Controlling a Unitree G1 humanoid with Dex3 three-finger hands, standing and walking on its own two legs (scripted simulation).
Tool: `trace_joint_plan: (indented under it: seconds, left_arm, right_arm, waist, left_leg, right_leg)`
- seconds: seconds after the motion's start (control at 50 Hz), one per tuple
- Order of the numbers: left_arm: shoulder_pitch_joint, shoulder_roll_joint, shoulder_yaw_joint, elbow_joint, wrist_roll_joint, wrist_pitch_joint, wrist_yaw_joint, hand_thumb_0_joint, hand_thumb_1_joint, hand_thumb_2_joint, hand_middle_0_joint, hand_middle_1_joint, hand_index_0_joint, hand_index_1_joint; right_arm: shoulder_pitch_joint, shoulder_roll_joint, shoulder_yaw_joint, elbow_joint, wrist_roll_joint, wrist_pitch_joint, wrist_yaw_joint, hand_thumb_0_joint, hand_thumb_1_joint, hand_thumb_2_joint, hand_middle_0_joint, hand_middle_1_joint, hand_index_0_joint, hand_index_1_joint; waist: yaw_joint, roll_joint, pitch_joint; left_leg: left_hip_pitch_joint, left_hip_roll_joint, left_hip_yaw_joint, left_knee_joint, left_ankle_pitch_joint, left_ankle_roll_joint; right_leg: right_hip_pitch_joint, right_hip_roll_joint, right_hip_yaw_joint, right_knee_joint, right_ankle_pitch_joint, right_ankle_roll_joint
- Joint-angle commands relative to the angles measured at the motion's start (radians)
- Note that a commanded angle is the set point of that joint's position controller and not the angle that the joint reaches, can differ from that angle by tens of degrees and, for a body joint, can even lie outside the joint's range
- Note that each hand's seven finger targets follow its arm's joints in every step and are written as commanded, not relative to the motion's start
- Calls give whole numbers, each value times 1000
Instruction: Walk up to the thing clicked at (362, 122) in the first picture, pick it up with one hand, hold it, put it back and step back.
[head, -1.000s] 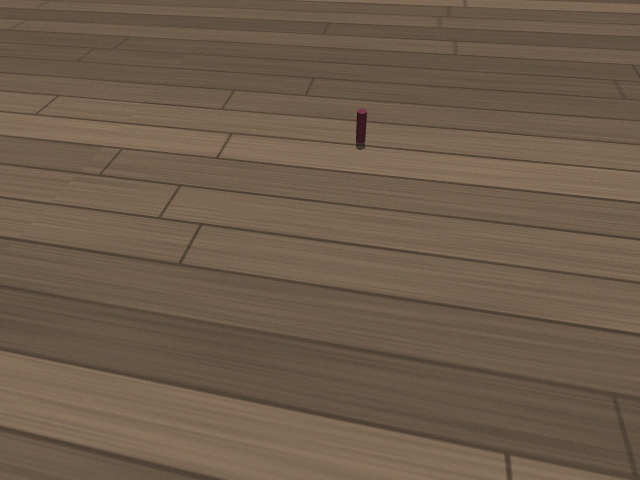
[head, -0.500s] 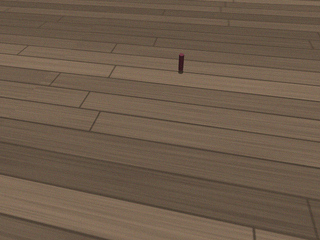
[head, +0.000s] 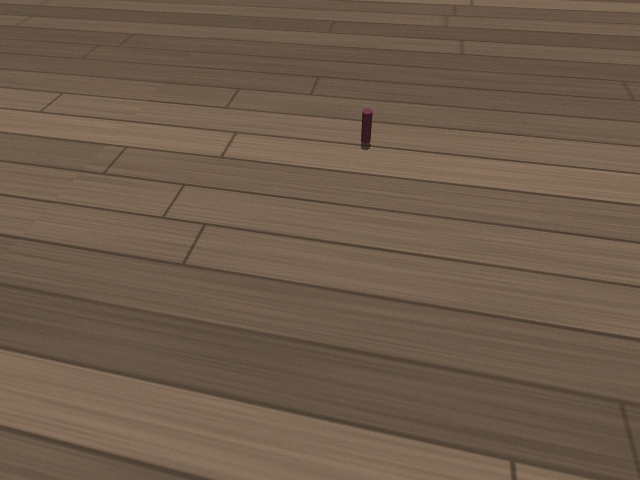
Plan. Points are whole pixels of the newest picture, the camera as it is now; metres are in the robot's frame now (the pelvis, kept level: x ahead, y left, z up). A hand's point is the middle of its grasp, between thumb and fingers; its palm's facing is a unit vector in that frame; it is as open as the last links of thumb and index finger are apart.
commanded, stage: stand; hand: left
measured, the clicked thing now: (366, 126) +1.80 -0.17 -0.69
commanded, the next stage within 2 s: walk up in 0.12 s
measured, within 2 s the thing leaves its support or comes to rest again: neither
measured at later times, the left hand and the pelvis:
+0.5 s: hand (203, 434) +0.21 +0.21 -0.14, palm faces -0.11 -0.88 -0.46, open 7.4 cm; pelvis +0.09 -0.09 -0.03, yaw -7 degrees
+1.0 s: hand (262, 329) +0.39 +0.15 -0.18, palm faces -0.15 -0.92 -0.37, open 7.4 cm; pelvis +0.35 -0.13 -0.03, yaw -9 degrees
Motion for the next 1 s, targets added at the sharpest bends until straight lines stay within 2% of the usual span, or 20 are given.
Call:
trace_joint_plan:
  seconds: [0.0, 0.08, 0.1, 0.12, 0.16, 0.2, 0.36, 0.42, 0.44, 0.46, 0.48, 0.5, 0.52, 0.56, 0.62, 0.74, 0.88, 0.94, 0.96, 0.98]
  left_arm:
    - [-29, 207, 40, -57, 0, -20, 11, 0, 900, 900, -200, -300, -200, -300]
    - [-29, 211, 41, -57, 0, -20, 10, 0, 900, 900, -200, -300, -200, -300]
    - [20, 316, 112, -145, 27, -30, -30, 0, 900, 900, -200, -300, -200, -300]
    - [-50, 297, 114, -147, 36, -25, -44, 0, 900, 900, -200, -300, -200, -300]
    - [-167, 256, 107, -211, 42, -18, -65, 0, 900, 900, -200, -300, -200, -300]
    - [-144, 268, 109, -230, 35, -35, -74, 0, 900, 900, -200, -300, -200, -300]
    - [37, 265, 130, -213, 21, -28, -121, 0, 900, 900, -200, -300, -200, -300]
    - [185, 292, 148, -154, 29, -42, -100, 0, 900, 900, -200, -300, -200, -300]
    - [332, 347, 176, -113, 30, -53, -80, 0, 900, 900, -200, -300, -200, -300]
    - [441, 420, 198, -108, 35, -59, -58, 0, 900, 900, -200, -300, -200, -300]
    - [359, 472, 191, -164, 29, -69, -54, 0, 900, 900, -200, -300, -200, -300]
    - [231, 498, 187, -204, 10, -69, -57, 0, 900, 900, -200, -300, -200, -300]
    - [164, 480, 184, -233, 2, -70, -55, 0, 900, 900, -200, -300, -200, -300]
    - [99, 394, 159, -244, -4, -87, -43, 0, 900, 900, -200, -300, -200, -300]
    - [126, 337, 138, -243, -9, -103, -43, 0, 900, 900, -200, -300, -200, -300]
    - [201, 345, 139, -267, -10, -118, -41, 0, 900, 900, -200, -300, -200, -300]
    - [262, 343, 132, -265, -4, -98, -34, 0, 900, 900, -200, -300, -200, -300]
    - [247, 319, 117, -291, -14, -89, -22, 0, 900, 900, -200, -300, -200, -300]
    - [284, 262, 97, -302, -23, -83, -19, 0, 900, 900, -200, -300, -200, -300]
    - [307, 194, 80, -327, -38, -86, -18, 0, 900, 900, -200, -300, -200, -300]
  right_arm:
    - [-32, -215, -37, -57, 4, -24, -8, 0, -900, -900, 200, 300, 200, 300]
    - [-29, -209, -33, -57, 5, -25, -8, 0, -900, -900, 200, 300, 200, 300]
    - [44, -336, -116, -126, -20, -53, 13, 0, -900, -900, 200, 300, 200, 300]
    - [94, -348, -132, -99, -28, -59, 22, 0, -900, -900, 200, 300, 200, 300]
    - [140, -392, -162, -111, -29, -66, 24, 0, -900, -900, 200, 300, 200, 300]
    - [98, -389, -164, -143, -29, -84, 23, 0, -900, -900, 200, 300, 200, 300]
    - [-47, -359, -158, -221, -37, -89, 50, 0, -900, -900, 200, 300, 200, 300]
    - [-53, -323, -145, -226, -33, -69, 50, 0, -900, -900, 200, 300, 200, 300]
    - [-20, -271, -122, -226, -39, -65, 50, 0, -900, -900, 200, 300, 200, 300]
    - [2, -182, -88, -249, -33, -62, 55, 0, -900, -900, 200, 300, 200, 300]
    - [34, -220, -92, -269, -5, -56, 56, 0, -900, -900, 200, 300, 200, 300]
    - [17, -316, -118, -254, -16, -50, 49, 0, -900, -900, 200, 300, 200, 300]
    - [-1, -348, -127, -246, -12, -56, 52, 0, -900, -900, 200, 300, 200, 300]
    - [83, -321, -120, -195, 9, -52, 62, 0, -900, -900, 200, 300, 200, 300]
    - [143, -295, -121, -187, 0, -40, 81, 0, -900, -900, 200, 300, 200, 300]
    - [-36, -276, -130, -282, -21, -37, 102, 0, -900, -900, 200, 300, 200, 300]
    - [-120, -226, -123, -327, -17, -70, 97, 0, -900, -900, 200, 300, 200, 300]
    - [149, -275, -153, -255, -32, -77, 74, 0, -900, -900, 200, 300, 200, 300]
    - [308, -335, -178, -229, -49, -82, 63, 0, -900, -900, 200, 300, 200, 300]
    - [392, -420, -204, -244, -56, -86, 50, 0, -900, -900, 200, 300, 200, 300]
  waist:
    - [7, -7, -84]
    - [4, 2, -84]
    - [-17, -12, -207]
    - [-58, 32, -134]
    - [-115, 173, 26]
    - [-74, 85, 69]
    - [28, 184, -5]
    - [101, 12, -39]
    - [172, -183, -107]
    - [215, -431, -101]
    - [155, -387, -81]
    - [109, -263, 15]
    - [80, -193, 62]
    - [11, -132, 47]
    - [-1, -112, 36]
    - [51, -53, 105]
    - [85, -76, 8]
    - [-45, 42, -134]
    - [-115, 152, -229]
    - [-137, 329, -319]
  left_leg:
    - [8, 121, -87, -40, 150, 35]
    - [11, 124, -91, -47, 159, 34]
    - [113, 119, -101, 38, -390, 104]
    - [148, 166, -163, -8, -569, 138]
    - [154, 400, -412, -216, -687, 244]
    - [110, 450, -450, -248, -586, 271]
    - [-120, 235, -8, -153, -387, 153]
    - [-283, 179, 89, 144, -407, 127]
    - [-410, 111, 132, 457, -347, 102]
    - [-603, -7, 134, 773, -460, 75]
    - [-647, -35, 36, 891, -388, 35]
    - [-593, 49, -36, 916, -328, 29]
    - [-600, 93, -69, 922, -253, 36]
    - [-508, 134, -86, 857, -106, 43]
    - [-435, 132, -56, 736, -14, 36]
    - [-549, 142, -18, 482, 60, -26]
    - [-352, 81, 62, 220, 74, 19]
    - [40, 1, 111, 140, 45, 78]
    - [294, 99, -36, 131, -61, 151]
    - [514, 383, -512, 97, -139, 247]
  right_leg:
    - [13, -125, 98, -45, 172, -27]
    - [13, -123, 95, -41, 168, -28]
    - [-91, -62, 108, 63, -345, -59]
    - [-291, -50, 81, 155, -444, -59]
    - [-618, -36, 21, 507, -302, -24]
    - [-633, -119, 127, 552, -253, -32]
    - [-212, -100, -41, 333, -72, 8]
    - [70, -43, -109, 246, 3, -4]
    - [264, -22, -60, 243, -110, -19]
    - [317, -136, 201, 60, -439, -51]
    - [171, -367, 708, -250, -769, -147]
    - [10, -423, 805, -289, -867, -193]
    - [-46, -400, 751, -281, -793, -220]
    - [-91, -279, 451, -204, -540, -137]
    - [-127, -214, 268, -194, -374, -133]
    - [-67, -225, 203, -238, -318, -171]
    - [81, -200, 73, -34, 213, -175]
    - [-17, -130, -13, 352, 417, -129]
    - [-230, -77, -43, 625, 294, -87]
    - [-520, 79, -14, 861, -188, -36]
